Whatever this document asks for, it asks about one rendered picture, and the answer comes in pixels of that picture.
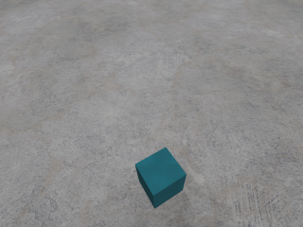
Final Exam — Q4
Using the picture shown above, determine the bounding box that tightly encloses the carton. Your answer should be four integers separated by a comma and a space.
135, 148, 187, 209

